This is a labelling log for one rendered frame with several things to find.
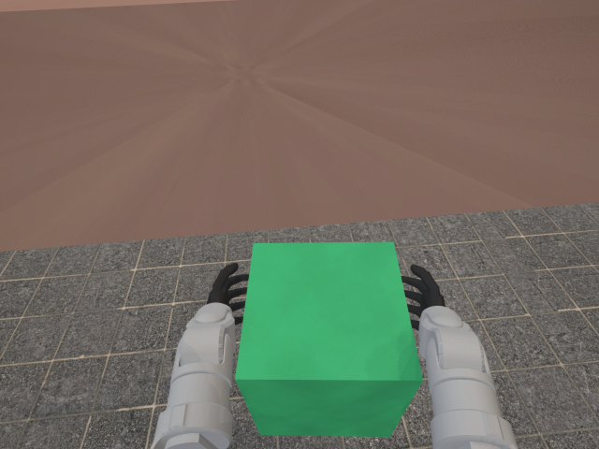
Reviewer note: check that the robot left forearm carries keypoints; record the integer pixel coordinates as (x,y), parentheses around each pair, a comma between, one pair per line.
(197,414)

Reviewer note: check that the robot right hand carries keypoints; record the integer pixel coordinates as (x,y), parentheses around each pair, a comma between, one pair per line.
(430,293)

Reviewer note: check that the carton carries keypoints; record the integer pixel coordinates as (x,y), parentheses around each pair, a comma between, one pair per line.
(327,346)

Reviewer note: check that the robot left hand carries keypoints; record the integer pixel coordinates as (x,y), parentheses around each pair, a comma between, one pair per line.
(220,293)

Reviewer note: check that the robot right forearm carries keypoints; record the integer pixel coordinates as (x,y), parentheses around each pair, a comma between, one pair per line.
(465,406)

